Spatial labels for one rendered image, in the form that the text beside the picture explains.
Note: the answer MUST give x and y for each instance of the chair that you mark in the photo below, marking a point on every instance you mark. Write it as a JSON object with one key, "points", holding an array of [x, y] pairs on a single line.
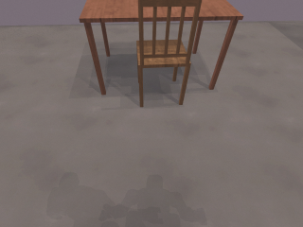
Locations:
{"points": [[165, 53]]}

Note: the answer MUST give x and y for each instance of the table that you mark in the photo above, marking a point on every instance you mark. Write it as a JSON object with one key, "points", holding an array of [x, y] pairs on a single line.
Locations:
{"points": [[120, 11]]}

